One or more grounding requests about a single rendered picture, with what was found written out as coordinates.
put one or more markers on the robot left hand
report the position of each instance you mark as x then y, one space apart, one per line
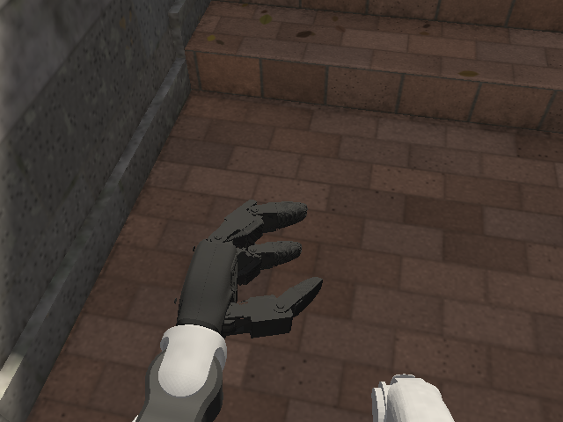
230 257

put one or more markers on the robot right thigh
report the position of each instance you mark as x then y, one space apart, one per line
408 400

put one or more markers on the robot left forearm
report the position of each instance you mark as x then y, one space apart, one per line
184 383

